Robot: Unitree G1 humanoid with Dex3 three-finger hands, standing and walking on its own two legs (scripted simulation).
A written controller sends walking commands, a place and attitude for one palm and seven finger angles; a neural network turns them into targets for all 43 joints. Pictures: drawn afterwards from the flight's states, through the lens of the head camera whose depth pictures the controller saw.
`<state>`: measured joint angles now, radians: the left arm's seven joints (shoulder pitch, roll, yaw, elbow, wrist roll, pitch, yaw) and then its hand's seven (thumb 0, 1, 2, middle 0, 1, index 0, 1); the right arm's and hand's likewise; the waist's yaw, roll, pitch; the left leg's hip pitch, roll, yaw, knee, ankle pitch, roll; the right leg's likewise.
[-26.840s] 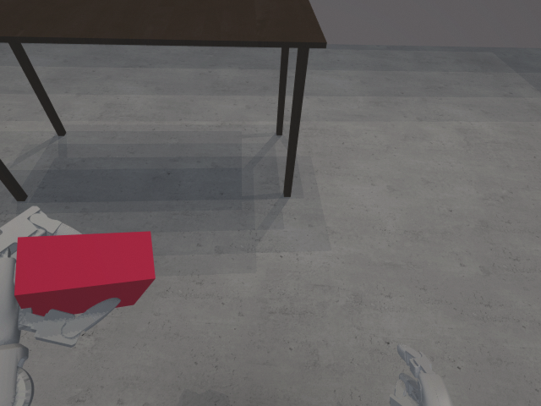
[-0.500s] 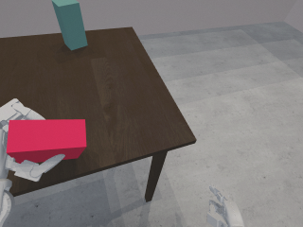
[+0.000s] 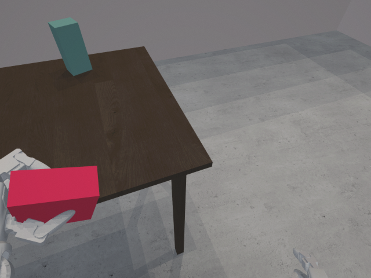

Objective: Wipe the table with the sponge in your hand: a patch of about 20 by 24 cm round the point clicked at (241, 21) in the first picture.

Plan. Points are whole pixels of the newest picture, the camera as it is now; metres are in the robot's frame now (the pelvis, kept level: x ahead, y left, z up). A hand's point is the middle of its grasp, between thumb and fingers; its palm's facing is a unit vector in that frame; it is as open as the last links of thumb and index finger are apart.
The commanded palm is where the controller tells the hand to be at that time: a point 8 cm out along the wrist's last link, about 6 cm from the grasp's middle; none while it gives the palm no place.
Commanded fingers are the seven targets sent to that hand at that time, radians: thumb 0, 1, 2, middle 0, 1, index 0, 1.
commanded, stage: come to a stop and stand still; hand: left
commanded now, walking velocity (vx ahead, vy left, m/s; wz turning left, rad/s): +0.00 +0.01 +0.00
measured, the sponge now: (69, 197) +0.22 +0.22 +0.13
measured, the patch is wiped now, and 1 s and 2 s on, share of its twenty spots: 0.00 0.00 0.00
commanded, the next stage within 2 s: look again from close up in 0.66 s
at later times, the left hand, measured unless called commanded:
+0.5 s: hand (17, 189) +0.21 +0.30 +0.15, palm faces +0.36 -0.87 -0.34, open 9.6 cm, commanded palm +0.16 +0.33 +0.18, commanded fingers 0.00 0.10 1.30 -1.20 -1.60 -1.20 -1.60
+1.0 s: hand (51, 178) +0.24 +0.25 +0.15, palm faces +0.22 -0.90 -0.38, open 9.6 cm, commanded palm +0.18 +0.31 +0.18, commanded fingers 0.00 0.10 1.30 -1.20 -1.60 -1.20 -1.60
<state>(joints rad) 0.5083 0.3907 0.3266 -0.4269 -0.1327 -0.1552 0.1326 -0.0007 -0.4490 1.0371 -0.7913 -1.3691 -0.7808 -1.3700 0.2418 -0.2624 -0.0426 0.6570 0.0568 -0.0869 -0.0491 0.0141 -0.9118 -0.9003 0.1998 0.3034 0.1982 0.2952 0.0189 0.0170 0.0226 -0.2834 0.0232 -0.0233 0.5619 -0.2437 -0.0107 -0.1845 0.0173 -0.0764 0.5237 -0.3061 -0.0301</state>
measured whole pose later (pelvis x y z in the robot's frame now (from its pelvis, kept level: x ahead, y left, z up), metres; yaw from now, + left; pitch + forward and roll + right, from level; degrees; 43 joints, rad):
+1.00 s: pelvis +0.00 +0.05 +0.01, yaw -5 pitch -1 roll -1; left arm 0.45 0.31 0.28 -0.44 -0.01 -0.22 0.07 0.00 -0.45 1.04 -0.79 -1.38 -0.78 -1.38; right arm 0.22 -0.21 0.01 0.56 0.02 -0.14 0.01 0.01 -0.91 -0.90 0.21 0.30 0.20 0.30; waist 0.01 0.01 0.05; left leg -0.27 0.00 0.09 0.49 -0.22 0.05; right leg -0.20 -0.01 0.03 0.44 -0.23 0.04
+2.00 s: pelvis -0.02 +0.05 +0.00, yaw -3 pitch -2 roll -1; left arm 0.40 0.38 0.36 -0.40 -0.01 -0.22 0.10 0.00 -0.46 1.04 -0.80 -1.37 -0.79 -1.37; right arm 0.25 -0.18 0.02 0.59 0.01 -0.14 -0.03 0.01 -0.91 -0.90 0.21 0.30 0.20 0.30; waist 0.04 -0.03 0.07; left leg -0.27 0.00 0.06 0.49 -0.19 0.05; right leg -0.19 -0.01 0.00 0.45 -0.22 0.02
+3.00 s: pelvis -0.01 +0.05 +0.01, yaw -5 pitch +0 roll -2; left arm 0.28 0.41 0.44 -0.39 -0.04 -0.22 0.10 0.00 -0.45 1.04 -0.79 -1.38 -0.78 -1.38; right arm 0.17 -0.20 0.00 0.56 0.01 -0.13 0.01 0.01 -0.91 -0.90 0.21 0.30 0.21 0.30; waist 0.03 -0.01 0.08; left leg -0.29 0.01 0.07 0.49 -0.20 0.05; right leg -0.21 0.00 0.02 0.42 -0.22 0.03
